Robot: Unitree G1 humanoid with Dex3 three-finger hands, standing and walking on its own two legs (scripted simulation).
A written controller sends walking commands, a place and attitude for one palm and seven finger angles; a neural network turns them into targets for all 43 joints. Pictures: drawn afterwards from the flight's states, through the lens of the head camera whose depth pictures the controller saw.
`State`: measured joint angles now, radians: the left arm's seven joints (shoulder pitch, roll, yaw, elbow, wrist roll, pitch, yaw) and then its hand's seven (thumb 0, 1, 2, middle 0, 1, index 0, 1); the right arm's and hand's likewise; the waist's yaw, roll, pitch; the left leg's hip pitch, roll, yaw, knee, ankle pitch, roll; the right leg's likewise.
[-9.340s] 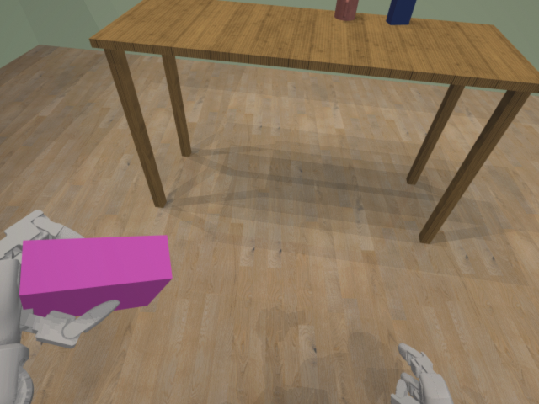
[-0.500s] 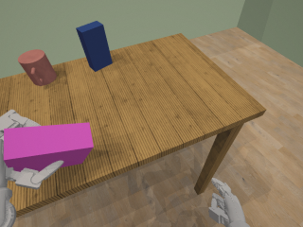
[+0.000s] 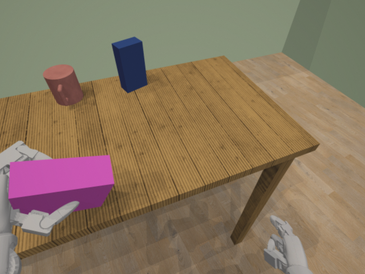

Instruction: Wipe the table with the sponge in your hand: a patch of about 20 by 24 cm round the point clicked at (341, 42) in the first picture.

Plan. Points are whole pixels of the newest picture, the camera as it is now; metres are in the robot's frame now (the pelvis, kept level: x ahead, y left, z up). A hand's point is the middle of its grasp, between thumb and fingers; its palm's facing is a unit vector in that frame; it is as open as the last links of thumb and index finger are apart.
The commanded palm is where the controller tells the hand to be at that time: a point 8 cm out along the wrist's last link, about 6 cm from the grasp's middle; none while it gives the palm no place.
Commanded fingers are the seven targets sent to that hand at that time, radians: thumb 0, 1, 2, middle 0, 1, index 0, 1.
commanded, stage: come to a stop and stand still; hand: left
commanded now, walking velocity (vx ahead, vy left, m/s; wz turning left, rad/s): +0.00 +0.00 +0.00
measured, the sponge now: (79, 186) +0.23 +0.20 +0.14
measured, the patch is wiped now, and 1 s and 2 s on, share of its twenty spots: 0.00 0.00 0.00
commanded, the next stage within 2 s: look again from close up in 0.28 s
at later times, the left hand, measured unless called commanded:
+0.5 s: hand (11, 173) +0.22 +0.29 +0.18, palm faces +0.45 -0.77 -0.44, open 9.6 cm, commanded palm +0.14 +0.29 +0.17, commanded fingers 0.00 0.10 1.30 -1.20 -1.60 -1.20 -1.60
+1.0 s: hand (35, 166) +0.26 +0.29 +0.15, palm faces +0.35 -0.87 -0.35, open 9.6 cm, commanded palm +0.19 +0.32 +0.17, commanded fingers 0.00 0.10 1.30 -1.20 -1.60 -1.20 -1.60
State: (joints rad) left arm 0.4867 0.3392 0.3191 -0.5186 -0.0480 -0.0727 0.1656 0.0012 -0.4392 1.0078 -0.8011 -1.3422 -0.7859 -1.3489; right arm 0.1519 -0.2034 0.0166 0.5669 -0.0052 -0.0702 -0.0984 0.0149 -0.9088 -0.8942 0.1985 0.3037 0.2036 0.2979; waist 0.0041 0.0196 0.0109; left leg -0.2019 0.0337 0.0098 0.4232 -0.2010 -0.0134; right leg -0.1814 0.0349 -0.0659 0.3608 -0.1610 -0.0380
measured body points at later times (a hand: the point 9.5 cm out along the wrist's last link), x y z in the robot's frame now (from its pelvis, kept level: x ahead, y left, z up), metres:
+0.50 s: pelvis -0.02 +0.01 +0.00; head +0.00 +0.02 +0.44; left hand +0.19 +0.33 +0.20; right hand +0.13 -0.22 -0.09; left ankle +0.02 +0.12 -0.74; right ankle +0.02 -0.09 -0.74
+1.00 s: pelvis +0.03 +0.04 +0.00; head +0.07 +0.08 +0.44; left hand +0.23 +0.33 +0.17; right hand +0.24 -0.16 -0.05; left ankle +0.02 +0.13 -0.74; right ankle +0.02 -0.09 -0.74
